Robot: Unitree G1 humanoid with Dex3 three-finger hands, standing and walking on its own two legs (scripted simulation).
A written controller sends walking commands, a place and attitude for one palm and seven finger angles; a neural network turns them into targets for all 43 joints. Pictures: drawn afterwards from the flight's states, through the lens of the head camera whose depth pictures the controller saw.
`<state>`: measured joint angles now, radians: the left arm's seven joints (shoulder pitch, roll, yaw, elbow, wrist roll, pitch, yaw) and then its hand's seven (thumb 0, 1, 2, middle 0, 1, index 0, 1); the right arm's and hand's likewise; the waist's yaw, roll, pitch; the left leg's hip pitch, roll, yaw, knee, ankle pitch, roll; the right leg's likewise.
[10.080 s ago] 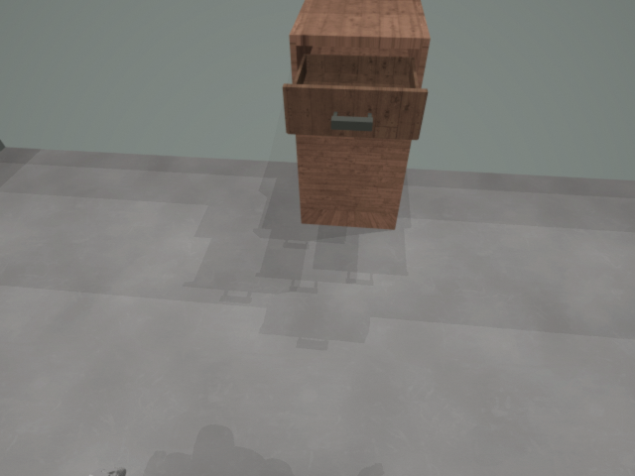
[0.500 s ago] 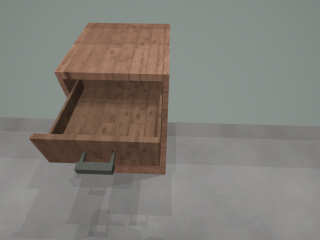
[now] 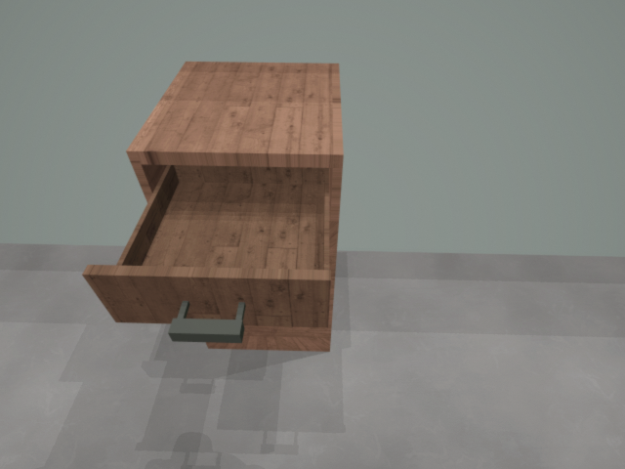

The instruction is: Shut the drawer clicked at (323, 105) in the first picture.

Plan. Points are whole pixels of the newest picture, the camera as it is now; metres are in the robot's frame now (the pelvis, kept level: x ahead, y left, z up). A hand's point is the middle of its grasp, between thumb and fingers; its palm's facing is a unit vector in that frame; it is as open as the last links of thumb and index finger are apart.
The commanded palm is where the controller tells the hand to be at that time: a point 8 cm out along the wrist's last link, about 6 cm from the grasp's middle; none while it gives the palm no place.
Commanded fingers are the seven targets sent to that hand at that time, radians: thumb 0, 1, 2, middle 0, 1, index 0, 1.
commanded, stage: look again from close up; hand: left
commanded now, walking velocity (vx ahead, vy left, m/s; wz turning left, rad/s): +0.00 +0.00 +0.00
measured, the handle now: (210, 318) +0.35 +0.19 -0.05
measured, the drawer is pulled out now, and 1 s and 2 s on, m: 0.28 0.28 0.28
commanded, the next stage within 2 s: raise the hand and make a fist in 0.56 s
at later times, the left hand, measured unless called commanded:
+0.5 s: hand out of the picture +0.01 +0.15 -0.17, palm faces +0.01 -0.99 -0.17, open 7.4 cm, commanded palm none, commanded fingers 0.00 0.90 0.90 -0.20 -0.30 -0.20 -0.30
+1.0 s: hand (235, 406) +0.20 +0.11 +0.00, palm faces -0.02 -1.00 +0.03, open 6.4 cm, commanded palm +0.13 +0.19 -0.04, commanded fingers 0.00 0.90 0.90 -0.56 -0.69 -0.56 -0.69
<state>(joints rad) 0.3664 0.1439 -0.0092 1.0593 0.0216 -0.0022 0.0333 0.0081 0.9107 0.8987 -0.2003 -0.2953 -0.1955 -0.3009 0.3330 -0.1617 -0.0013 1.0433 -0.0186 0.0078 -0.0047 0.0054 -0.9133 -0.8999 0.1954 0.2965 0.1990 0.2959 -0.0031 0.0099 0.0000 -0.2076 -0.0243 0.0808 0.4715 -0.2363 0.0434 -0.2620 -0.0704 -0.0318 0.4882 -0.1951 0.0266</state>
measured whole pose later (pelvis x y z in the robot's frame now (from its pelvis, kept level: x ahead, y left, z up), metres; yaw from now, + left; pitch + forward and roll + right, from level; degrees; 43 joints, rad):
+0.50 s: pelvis +0.02 -0.01 +0.00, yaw -1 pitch -2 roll +0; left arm 0.33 0.12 -0.02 1.11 0.02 -0.02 0.04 0.01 0.92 0.90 -0.20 -0.30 -0.20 -0.30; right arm 0.31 -0.13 0.01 1.13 -0.01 -0.01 -0.02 0.00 -0.91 -0.90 0.19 0.30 0.20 0.30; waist 0.00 0.00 0.02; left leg -0.14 -0.01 0.08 0.42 -0.24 0.03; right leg -0.20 -0.05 -0.03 0.44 -0.20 0.02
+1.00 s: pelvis +0.01 -0.03 -0.05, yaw +1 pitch +8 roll +1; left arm 0.46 0.10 0.04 0.06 -0.17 -0.55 -0.20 0.02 0.93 0.90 -0.37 -0.49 -0.37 -0.49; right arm 0.18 -0.26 -0.09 0.57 0.01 -0.30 0.02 0.02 -0.92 -0.90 0.19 0.30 0.20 0.30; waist -0.03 -0.03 -0.14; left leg -0.63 0.02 0.06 0.95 -0.46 0.00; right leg -0.69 -0.05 -0.04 0.96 -0.42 -0.01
